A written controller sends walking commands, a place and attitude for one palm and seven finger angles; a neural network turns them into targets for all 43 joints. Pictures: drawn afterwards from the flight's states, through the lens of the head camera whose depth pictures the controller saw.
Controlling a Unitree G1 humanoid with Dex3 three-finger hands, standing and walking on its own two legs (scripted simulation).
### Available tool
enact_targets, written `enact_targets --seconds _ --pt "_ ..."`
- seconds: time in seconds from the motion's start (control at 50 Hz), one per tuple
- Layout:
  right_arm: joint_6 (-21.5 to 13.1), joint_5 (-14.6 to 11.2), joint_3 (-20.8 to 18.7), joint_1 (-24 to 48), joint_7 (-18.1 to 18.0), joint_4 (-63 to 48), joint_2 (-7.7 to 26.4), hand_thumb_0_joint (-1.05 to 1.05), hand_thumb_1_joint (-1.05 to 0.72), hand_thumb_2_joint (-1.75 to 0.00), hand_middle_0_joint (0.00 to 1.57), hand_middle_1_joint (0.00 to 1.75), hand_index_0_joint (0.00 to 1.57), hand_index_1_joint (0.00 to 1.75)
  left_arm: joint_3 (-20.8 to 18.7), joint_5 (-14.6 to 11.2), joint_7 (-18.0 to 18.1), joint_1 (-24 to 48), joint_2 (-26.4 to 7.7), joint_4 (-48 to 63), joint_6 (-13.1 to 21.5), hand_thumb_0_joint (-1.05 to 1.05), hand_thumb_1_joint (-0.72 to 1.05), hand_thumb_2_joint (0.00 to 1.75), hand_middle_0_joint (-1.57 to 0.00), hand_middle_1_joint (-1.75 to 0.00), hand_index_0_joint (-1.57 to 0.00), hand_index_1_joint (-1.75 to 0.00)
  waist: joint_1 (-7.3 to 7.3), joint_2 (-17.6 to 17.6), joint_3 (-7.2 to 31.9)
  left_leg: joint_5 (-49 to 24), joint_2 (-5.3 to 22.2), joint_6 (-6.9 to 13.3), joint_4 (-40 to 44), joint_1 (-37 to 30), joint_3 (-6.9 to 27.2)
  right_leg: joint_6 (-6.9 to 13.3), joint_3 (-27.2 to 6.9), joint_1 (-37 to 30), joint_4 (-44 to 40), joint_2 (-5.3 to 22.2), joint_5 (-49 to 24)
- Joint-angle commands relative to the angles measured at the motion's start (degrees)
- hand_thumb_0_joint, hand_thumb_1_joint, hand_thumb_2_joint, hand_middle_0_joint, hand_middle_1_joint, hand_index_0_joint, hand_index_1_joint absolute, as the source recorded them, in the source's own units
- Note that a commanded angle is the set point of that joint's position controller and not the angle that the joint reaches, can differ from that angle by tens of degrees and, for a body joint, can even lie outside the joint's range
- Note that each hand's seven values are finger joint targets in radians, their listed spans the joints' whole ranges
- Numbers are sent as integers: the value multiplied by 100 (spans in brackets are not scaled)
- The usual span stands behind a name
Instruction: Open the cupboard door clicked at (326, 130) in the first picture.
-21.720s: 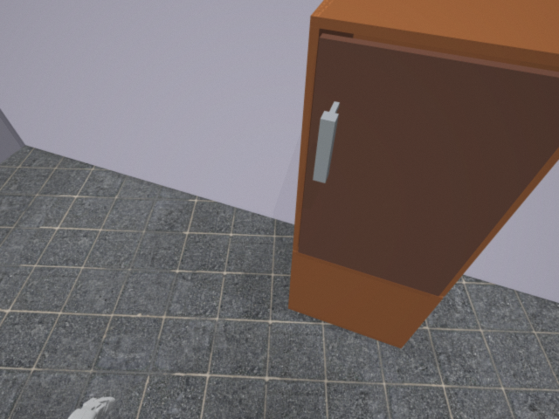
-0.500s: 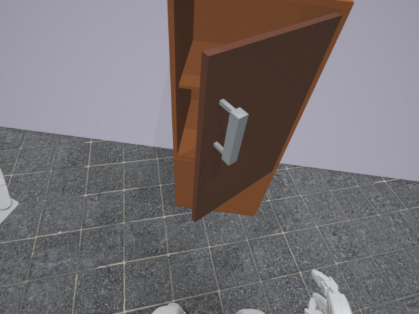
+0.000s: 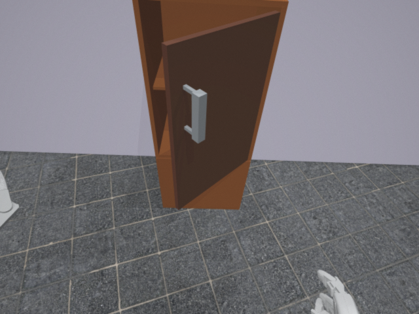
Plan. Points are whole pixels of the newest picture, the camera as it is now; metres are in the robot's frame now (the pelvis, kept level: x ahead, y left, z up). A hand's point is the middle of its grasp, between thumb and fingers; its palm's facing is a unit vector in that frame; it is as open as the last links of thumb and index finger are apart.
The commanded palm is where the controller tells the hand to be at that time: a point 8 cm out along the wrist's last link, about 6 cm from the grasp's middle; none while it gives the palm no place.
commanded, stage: stop stepping back and stand still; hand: left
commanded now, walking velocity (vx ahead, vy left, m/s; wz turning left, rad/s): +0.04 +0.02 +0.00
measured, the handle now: (193, 113) +0.55 +0.07 +0.10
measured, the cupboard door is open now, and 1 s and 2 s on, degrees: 43 43 43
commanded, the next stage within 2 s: let the arm hang, fingers relaxed in 1.08 s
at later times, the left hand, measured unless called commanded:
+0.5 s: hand out of the picture +0.15 +0.29 +0.17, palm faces +0.45 -0.76 -0.48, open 7.4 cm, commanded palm +0.09 +0.32 +0.19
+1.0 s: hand out of the picture +0.10 +0.30 +0.16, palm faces +0.46 -0.78 -0.44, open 7.4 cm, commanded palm +0.04 +0.34 +0.19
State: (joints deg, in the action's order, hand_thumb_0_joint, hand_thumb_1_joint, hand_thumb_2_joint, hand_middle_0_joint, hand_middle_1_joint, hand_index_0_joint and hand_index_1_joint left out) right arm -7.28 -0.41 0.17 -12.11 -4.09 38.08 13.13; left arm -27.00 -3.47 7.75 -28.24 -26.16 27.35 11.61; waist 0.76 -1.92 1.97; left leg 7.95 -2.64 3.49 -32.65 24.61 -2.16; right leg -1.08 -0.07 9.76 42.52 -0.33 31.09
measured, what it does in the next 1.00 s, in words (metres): steps on the spot: right foot, then left foot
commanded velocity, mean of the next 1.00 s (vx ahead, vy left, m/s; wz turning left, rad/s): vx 0.04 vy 0.01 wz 0.00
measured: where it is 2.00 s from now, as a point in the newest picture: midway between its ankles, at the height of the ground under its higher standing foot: outside the picture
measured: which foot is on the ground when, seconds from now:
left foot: down 0.00-0.10, up 0.12-0.34, down 0.36-1.00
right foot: up 0.00-0.04, down 0.06-1.00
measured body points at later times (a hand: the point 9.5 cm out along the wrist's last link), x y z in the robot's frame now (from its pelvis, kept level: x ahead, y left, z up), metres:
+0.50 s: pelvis -0.04 +0.02 +0.01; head -0.04 +0.02 +0.46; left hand +0.13 +0.33 +0.20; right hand +0.13 -0.22 -0.07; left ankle -0.05 +0.14 -0.72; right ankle -0.05 -0.10 -0.72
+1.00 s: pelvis -0.09 +0.03 +0.02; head -0.08 +0.04 +0.47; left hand +0.07 +0.34 +0.19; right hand +0.08 -0.20 -0.06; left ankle -0.05 +0.14 -0.72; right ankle -0.06 -0.10 -0.72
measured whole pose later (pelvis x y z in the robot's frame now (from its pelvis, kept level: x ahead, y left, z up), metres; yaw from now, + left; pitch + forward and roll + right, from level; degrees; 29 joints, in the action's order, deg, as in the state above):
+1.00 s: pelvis -0.09 +0.03 +0.02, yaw +3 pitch -1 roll -1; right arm -8.5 0.1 0.4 -13.8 -4.2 36.9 12.0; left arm -21.4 -0.3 8.0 -29.3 -20.5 24.2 11.5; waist -0.3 -0.4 -1.9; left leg 10.2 1.0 1.0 -25.5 14.4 -2.4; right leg -1.3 2.2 11.9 23.2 1.5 10.2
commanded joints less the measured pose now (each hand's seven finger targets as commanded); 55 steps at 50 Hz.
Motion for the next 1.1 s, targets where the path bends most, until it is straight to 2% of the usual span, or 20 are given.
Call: enact_targets --seconds 0.0,0.02,0.04,0.06,0.08,0.1,0.14,0.18,0.24,0.3,0.32,0.36,0.38,0.42,0.46,0.56,0.7,0.78,0.96,1.08 --pt "-355 47 -204 621 -61 -959 664 0 -90 -90 20 30 20 30 -429 33 132 144 -835 644 180 0 90 90 -20 -30 -20 -30 -92 904 -42 2680 1265 115 2615 376 1896 168 278 -414 -502 -199 106" --pt "-305 40 -223 693 -51 -1061 658 0 -90 -90 20 30 20 30 -427 34 108 -132 -828 779 180 0 90 90 -20 -30 -20 -30 -139 930 7 2918 1038 -108 2433 767 1523 235 390 -878 -1028 -257 -124" --pt "-240 33 -230 728 -28 -1132 615 0 -90 -90 20 30 20 30 -445 64 71 -422 -870 935 188 0 90 90 -20 -30 -20 -30 -150 662 55 2809 664 -272 1736 991 1029 364 102 -1004 -1589 -32 -20" --pt "-153 34 -272 717 21 -1185 561 0 -90 -90 20 30 20 30 -600 101 54 -692 -1082 1166 213 0 90 90 -20 -30 -20 -30 -168 -191 178 2109 78 -414 -132 491 312 605 -831 -133 -2653 713 794" --pt "-87 25 -325 760 57 -1169 547 0 -90 -90 20 30 20 30 -475 85 31 -585 -1024 1517 229 0 90 90 -20 -30 -20 -30 -154 -1151 -98 1598 -180 -494 -2343 277 251 1070 -2779 1363 -3758 1993 1747" --pt "-110 69 -340 728 65 -1021 611 0 -90 -90 20 30 20 30 -517 72 62 -316 -1065 1820 283 0 90 90 -20 -30 -20 -30 -79 -878 -498 1309 -15 -517 -3343 686 445 1175 -2929 1787 -3908 2137 1397" --pt "-214 113 -269 496 65 -889 506 0 -90 -90 20 30 20 30 -712 116 90 -181 -1139 1677 405 0 90 90 -20 -30 -20 -30 96 -200 -353 928 396 -520 -3350 889 521 1091 -2053 1444 -3502 1796 508" --pt "-252 117 -221 451 -50 -867 462 0 -90 -90 20 30 20 30 -591 230 119 178 -1045 1250 475 0 90 90 -20 -30 -20 -30 101 -130 -420 886 582 -434 -2149 488 273 903 -1346 1212 -3192 1417 -109" --pt "-445 112 -259 417 -212 -751 468 0 -90 -90 20 30 20 30 -402 307 234 501 -821 632 509 0 90 90 -20 -30 -20 -30 -90 -33 -187 1158 395 -214 -594 -206 -133 912 -1194 591 -2725 1352 -977" --pt "-537 97 -266 243 -230 -744 503 0 -90 -90 20 30 20 30 -270 254 272 327 -630 448 451 0 90 90 -20 -30 -20 -30 -98 -1 184 691 227 -138 918 -1175 -259 574 -884 94 -2031 1001 -2173" --pt "-528 88 -310 242 -212 -784 582 0 -90 -90 20 30 20 30 -247 215 260 266 -608 554 459 0 90 90 -20 -30 -20 -30 -92 67 331 237 470 -70 1132 -1495 25 374 -674 48 -1635 768 -2636" --pt "-469 -5 -379 266 -156 -921 715 0 -90 -90 20 30 20 30 -260 185 236 48 -659 807 460 0 90 90 -20 -30 -20 -30 -103 493 763 -1852 1152 120 637 -2226 757 57 -224 341 -990 333 -3274" --pt "-431 -48 -378 272 -107 -989 748 0 -90 -90 20 30 20 30 -210 163 189 -36 -615 923 448 0 90 90 -20 -30 -20 -30 -107 341 789 -2574 1230 88 534 -2182 738 23 -138 271 -924 249 -3198" --pt "-400 17 -283 323 -45 -970 607 0 -90 -90 20 30 20 30 -302 228 122 -64 -717 1254 441 0 90 90 -20 -30 -20 -30 -20 904 559 -3079 1016 -10 596 -1851 488 19 265 217 -820 136 -3074" --pt "-441 12 -283 432 -2 -1006 635 0 -90 -90 20 30 20 30 -400 229 100 90 -835 1501 472 0 90 90 -20 -30 -20 -30 -66 1002 378 -2714 969 -86 676 -1519 390 41 260 49 -983 100 -2996" --pt "-366 4 -245 441 36 -1108 544 0 -90 -90 20 30 20 30 -687 121 139 -458 -891 1151 487 0 90 90 -20 -30 -20 -30 -70 568 484 -1527 726 -261 653 -1090 185 147 -140 -418 -1336 289 -3913" --pt "-276 26 -185 547 -10 -1093 492 0 -90 -90 20 30 20 30 -350 85 87 -75 -543 630 415 0 90 90 -20 -30 -20 -30 -42 459 -86 687 650 -249 1135 -821 251 93 -378 123 -2127 247 -2082" --pt "-343 39 -193 564 -50 -1080 527 0 -90 -90 20 30 20 30 -101 181 85 413 -476 783 391 0 90 90 -20 -30 -20 -30 -44 448 -170 1356 595 -239 1341 -812 345 68 -365 271 -2445 209 -1314" --pt "-479 61 -230 529 -89 -1114 550 0 -90 -90 20 30 20 30 -363 285 186 143 -727 1144 457 0 90 90 -20 -30 -20 -30 -136 955 65 1542 620 -231 1770 -517 527 28 -16 -368 -2213 80 -1524" --pt "-471 39 -249 464 -49 -1083 529 0 -90 -90 20 30 20 30 -340 196 149 -357 -573 906 507 0 90 90 -20 -30 -20 -30 -107 610 106 634 550 -310 1428 -722 400 57 -78 -300 -2302 166 -2077"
